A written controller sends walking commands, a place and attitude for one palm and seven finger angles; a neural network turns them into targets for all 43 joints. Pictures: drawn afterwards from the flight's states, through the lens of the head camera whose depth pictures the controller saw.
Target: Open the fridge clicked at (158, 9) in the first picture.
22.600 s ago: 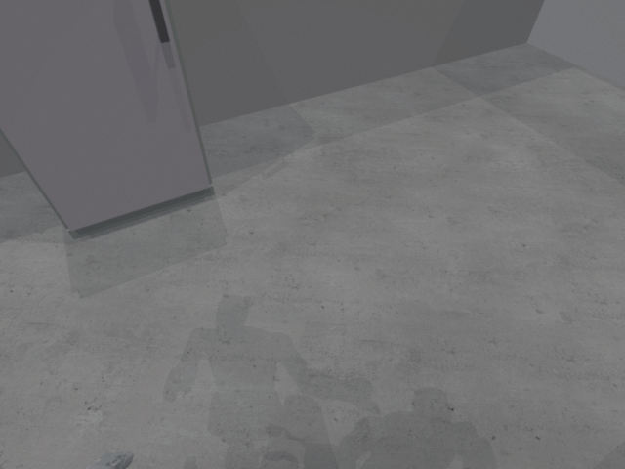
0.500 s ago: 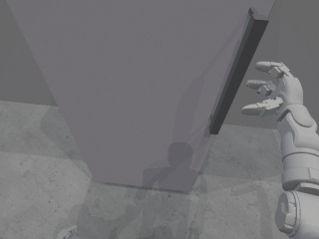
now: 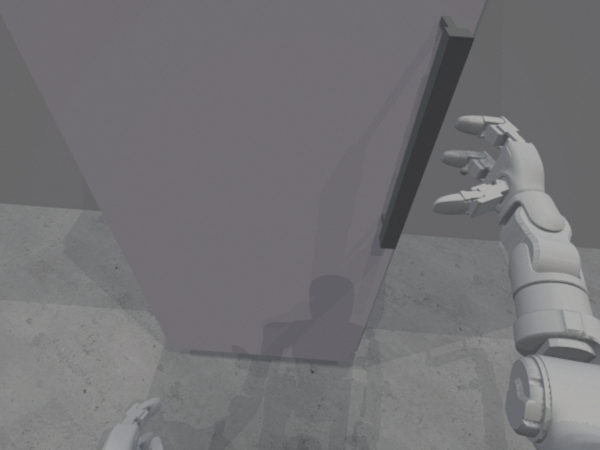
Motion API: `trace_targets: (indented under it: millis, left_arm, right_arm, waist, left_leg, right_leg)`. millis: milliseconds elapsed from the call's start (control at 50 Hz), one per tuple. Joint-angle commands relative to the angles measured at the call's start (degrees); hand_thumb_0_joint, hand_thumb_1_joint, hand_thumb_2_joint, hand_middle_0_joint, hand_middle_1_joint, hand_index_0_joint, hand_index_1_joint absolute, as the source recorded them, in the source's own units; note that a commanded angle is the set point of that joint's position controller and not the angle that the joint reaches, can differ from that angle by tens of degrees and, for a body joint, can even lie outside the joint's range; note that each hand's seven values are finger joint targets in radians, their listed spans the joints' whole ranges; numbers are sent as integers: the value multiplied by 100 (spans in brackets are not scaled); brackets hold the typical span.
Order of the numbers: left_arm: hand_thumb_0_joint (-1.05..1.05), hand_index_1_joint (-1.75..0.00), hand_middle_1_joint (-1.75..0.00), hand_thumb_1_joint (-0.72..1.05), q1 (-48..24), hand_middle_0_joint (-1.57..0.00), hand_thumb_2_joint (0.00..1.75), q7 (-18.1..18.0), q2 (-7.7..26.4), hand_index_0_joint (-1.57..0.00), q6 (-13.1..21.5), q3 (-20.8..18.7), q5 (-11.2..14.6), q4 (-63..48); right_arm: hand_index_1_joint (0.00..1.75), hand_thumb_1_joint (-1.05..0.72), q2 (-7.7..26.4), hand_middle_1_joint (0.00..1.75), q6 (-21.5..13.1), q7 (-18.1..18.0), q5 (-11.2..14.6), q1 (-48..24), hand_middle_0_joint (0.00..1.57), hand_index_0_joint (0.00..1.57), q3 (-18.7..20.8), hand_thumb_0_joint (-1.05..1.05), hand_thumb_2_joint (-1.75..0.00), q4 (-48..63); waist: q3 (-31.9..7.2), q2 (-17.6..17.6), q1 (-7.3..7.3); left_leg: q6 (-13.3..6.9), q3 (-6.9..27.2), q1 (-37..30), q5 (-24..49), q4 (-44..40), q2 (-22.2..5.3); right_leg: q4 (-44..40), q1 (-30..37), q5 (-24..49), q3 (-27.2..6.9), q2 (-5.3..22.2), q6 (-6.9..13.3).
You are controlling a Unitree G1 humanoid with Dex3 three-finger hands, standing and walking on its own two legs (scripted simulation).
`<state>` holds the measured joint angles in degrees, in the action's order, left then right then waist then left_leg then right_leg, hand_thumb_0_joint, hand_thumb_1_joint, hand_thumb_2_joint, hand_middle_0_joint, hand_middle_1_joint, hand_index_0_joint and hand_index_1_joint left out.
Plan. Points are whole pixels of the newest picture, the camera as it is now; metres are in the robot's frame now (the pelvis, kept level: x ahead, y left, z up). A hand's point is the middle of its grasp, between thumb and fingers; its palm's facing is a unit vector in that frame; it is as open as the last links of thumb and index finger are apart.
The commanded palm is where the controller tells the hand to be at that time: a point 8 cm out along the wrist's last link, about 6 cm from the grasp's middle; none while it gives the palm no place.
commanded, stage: move the hooked fingers beside the handle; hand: right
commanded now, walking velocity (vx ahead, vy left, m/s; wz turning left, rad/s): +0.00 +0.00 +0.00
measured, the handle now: (411, 153) +0.49 -0.11 +0.17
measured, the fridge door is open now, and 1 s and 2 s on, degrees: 0 0 0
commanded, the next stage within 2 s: feel for the door with the fingertips in 0.04 s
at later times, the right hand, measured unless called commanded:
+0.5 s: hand (443, 173) +0.42 -0.13 +0.19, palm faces -0.05 +1.00 +0.01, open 14.0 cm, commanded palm +0.41 -0.18 +0.18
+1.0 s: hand (435, 159) +0.45 -0.13 +0.19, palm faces -0.02 +1.00 +0.00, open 14.0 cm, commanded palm +0.43 -0.18 +0.18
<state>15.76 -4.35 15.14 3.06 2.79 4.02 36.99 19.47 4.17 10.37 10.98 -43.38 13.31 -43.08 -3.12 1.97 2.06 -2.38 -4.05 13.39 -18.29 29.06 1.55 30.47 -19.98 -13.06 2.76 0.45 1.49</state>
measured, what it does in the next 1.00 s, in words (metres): stands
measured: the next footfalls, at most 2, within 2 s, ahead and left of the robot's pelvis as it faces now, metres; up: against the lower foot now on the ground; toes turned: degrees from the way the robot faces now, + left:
none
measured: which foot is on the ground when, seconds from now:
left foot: down 0.00-1.00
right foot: down 0.00-1.00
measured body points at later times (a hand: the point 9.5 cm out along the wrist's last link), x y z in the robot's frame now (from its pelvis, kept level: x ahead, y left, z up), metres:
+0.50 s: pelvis -0.01 +0.00 +0.00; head -0.01 +0.02 +0.45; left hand +0.10 +0.26 -0.11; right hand +0.42 -0.19 +0.19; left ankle -0.03 +0.09 -0.73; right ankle +0.03 -0.10 -0.73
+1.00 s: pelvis +0.00 +0.01 +0.00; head +0.01 +0.02 +0.45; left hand +0.08 +0.27 -0.12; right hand +0.45 -0.18 +0.19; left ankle -0.03 +0.09 -0.73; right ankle +0.03 -0.10 -0.73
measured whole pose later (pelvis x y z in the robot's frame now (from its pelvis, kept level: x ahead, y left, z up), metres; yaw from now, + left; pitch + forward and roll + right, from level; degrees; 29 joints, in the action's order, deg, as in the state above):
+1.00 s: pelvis +0.00 +0.01 +0.00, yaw +0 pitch +3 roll +0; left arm 19.5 -3.8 15.7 3.0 1.5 3.6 39.7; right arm 17.2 0.7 7.1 10.1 -47.0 12.4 -47.3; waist -2.6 2.3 2.7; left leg -3.0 -3.7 13.9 -18.0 28.7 2.1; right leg 29.6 -20.1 -12.6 2.9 1.0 0.9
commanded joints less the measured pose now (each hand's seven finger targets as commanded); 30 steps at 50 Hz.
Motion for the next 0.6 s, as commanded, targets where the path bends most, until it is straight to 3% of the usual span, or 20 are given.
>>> trace_targets:
  millis: [0,40,60,80,120,160,180,200,240,260,280,320,360,380,400,420,500,520,580]
  left_arm:
    - [0,-30,-30,90,-45,-20,90,-34,823,-20,240,-322,13,-707]
    - [0,-30,-30,90,-70,-20,90,-19,788,-20,256,-317,13,-736]
    - [0,-30,-30,90,-91,-20,90,-12,774,-20,269,-316,24,-743]
    - [0,-30,-30,90,-38,-20,90,-13,801,-20,257,-329,14,-725]
    - [0,-30,-30,90,-60,-20,90,-25,822,-20,249,-324,28,-711]
    - [0,-30,-30,90,-139,-20,90,-33,783,-20,241,-306,59,-722]
    - [0,-30,-30,90,-99,-20,90,-28,793,-20,245,-327,52,-713]
    - [0,-30,-30,90,-142,-20,90,-20,789,-20,272,-338,51,-735]
    - [0,-30,-30,90,-114,-20,90,-29,784,-20,291,-338,43,-689]
    - [0,-30,-30,90,-148,-20,90,-24,763,-20,298,-329,49,-680]
    - [0,-30,-30,90,-83,-20,90,-29,784,-20,297,-335,32,-631]
    - [0,-30,-30,90,-106,-20,90,-25,777,-20,319,-342,19,-616]
    - [0,-30,-30,90,-157,-20,90,-4,741,-20,334,-333,26,-639]
    - [0,-30,-30,90,-114,-20,90,4,757,-20,328,-349,8,-610]
    - [0,-30,-30,90,-160,-20,90,15,740,-20,332,-339,15,-627]
    - [0,-30,-30,90,-195,-20,90,30,713,-20,330,-319,20,-628]
    - [0,-30,-30,90,-179,-20,90,18,738,-20,274,-316,1,-580]
    - [0,-30,-30,90,-179,-20,90,9,730,-20,263,-306,-6,-559]
    - [0,-30,-30,90,-138,-20,90,2,721,-20,239,-305,-41,-574]
  right_arm:
    - [120,50,1382,120,-564,-65,43,-2787,30,30,403,0,-30,1396]
    - [120,50,1289,120,-618,-41,30,-2745,30,30,344,0,-30,1614]
    - [120,50,1149,120,-617,-25,52,-2693,30,30,252,0,-30,1665]
    - [120,50,1218,120,-603,-26,75,-2468,30,30,323,0,-30,1559]
    - [120,50,1407,120,-505,-7,104,-2346,30,30,505,0,-30,1469]
    - [120,50,1072,120,-399,19,99,-2485,30,30,185,0,-30,1505]
    - [120,50,1005,120,-423,-10,110,-2577,30,30,108,0,-30,1657]
    - [120,50,975,120,-393,-28,110,-2497,30,30,141,0,-30,1736]
    - [120,50,1039,120,-392,-82,119,-2632,30,30,192,0,-30,1887]
    - [120,50,845,120,-371,-88,123,-2613,30,30,48,0,-30,1863]
    - [120,50,851,120,-360,-119,144,-2568,30,30,61,0,-30,1708]
    - [120,50,947,120,-384,-178,118,-2732,30,30,156,0,-30,1802]
    - [120,50,752,120,-405,-220,82,-2632,30,30,15,0,-30,1909]
    - [120,50,772,120,-432,-262,68,-2599,30,30,20,0,-30,1914]
    - [120,50,740,120,-417,-292,62,-2481,30,30,36,0,-30,1908]
    - [120,50,510,120,-396,-302,64,-2604,30,30,-171,0,-30,1903]
    - [120,50,633,120,-299,-487,12,-2720,30,30,-26,0,-30,1532]
    - [120,50,745,120,-318,-534,-21,-2998,30,30,14,0,-30,1574]
    - [120,50,998,120,-463,-628,-97,-2957,30,30,229,0,-30,1573]
  waist:
    - [-1742,-178,15]
    - [-1898,117,-37]
    - [-1830,65,-10]
    - [-1756,-230,-22]
    - [-1538,-391,-53]
    - [-1342,-87,25]
    - [-1393,-259,64]
    - [-1505,-110,-9]
    - [-1634,-94,9]
    - [-1508,45,35]
    - [-1424,-343,88]
    - [-1511,-155,33]
    - [-1614,68,6]
    - [-1642,-202,34]
    - [-1630,-111,-37]
    - [-1527,-46,25]
    - [-1240,-390,50]
    - [-1295,-278,75]
    - [-1613,-265,-21]
  left_leg:
    - [105,355,147,2033,-380,-70]
    - [75,341,102,2144,-339,-63]
    - [81,330,160,2132,-363,-46]
    - [93,304,97,2103,-385,-39]
    - [125,337,50,2077,-432,-48]
    - [123,341,249,1901,-483,-51]
    - [126,312,213,1874,-495,-52]
    - [115,335,242,1864,-484,-40]
    - [107,337,206,1869,-488,-30]
    - [99,329,322,1817,-505,-25]
    - [131,312,292,1733,-544,-28]
    - [124,343,272,1717,-528,-34]
    - [98,330,280,1726,-508,-34]
    - [114,308,216,1779,-507,-33]
    - [105,326,191,1835,-490,-33]
    - [111,317,257,1805,-507,-33]
    - [141,318,351,1519,-575,-33]
    - [142,359,335,1489,-581,-48]
    - [135,399,81,1658,-533,-65]
  right_leg:
    - [-171,1487,1266,-376,-36,196]
    - [-177,1667,1449,-396,-26,159]
    - [-171,1718,1454,-393,-22,162]
    - [-169,1597,1424,-380,-3,187]
    - [-243,1363,1220,-343,-25,200]
    - [-260,1400,1069,-318,-33,194]
    - [-239,1436,1110,-344,-20,211]
    - [-244,1513,1113,-348,-28,200]
    - [-249,1612,1169,-381,-29,190]
    - [-250,1643,1145,-372,-28,182]
    - [-233,1515,1054,-375,-25,211]
    - [-275,1520,1013,-373,-34,195]
    - [-269,1655,1096,-373,-42,174]
    - [-243,1640,1162,-378,-21,190]
    - [-259,1610,1179,-376,-36,182]
    - [-274,1609,1116,-364,-48,175]
    - [-321,1370,841,-372,-34,191]
    - [-325,1373,795,-368,-46,187]
    - [-310,1405,963,-340,-41,192]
